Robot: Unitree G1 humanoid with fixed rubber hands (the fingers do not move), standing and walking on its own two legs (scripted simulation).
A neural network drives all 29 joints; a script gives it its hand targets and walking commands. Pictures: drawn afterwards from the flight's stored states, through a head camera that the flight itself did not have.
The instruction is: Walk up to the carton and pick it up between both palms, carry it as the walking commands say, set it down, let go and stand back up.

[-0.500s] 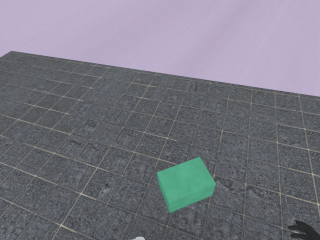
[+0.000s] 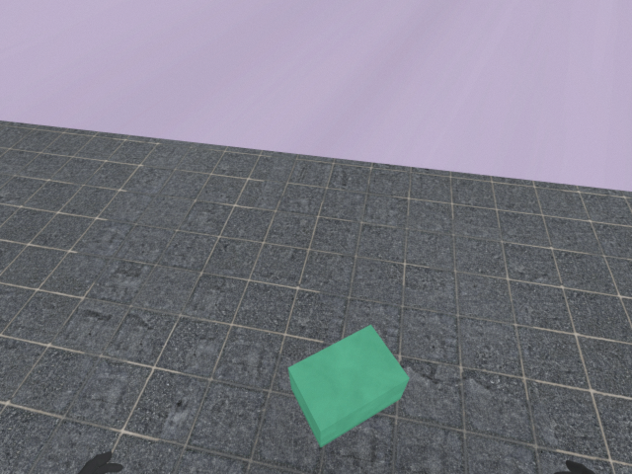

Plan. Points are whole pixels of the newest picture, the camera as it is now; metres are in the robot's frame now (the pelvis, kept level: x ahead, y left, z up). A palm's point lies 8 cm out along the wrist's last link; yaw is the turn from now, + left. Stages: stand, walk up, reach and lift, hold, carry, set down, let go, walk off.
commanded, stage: walk up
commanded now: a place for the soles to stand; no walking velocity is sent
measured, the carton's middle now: (346, 384) +0.50 -0.06 -0.67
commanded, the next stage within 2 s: none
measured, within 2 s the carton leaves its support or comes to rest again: neither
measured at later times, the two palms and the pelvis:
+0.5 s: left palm out of the picture +0.12 +0.30 -0.08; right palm out of the picture +0.13 -0.34 -0.07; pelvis +0.02 -0.02 +0.02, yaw -1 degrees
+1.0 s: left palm out of the picture +0.15 +0.20 -0.08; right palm out of the picture +0.14 -0.52 -0.06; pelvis +0.05 -0.15 -0.01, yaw +10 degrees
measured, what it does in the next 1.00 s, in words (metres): steps to the right: right foot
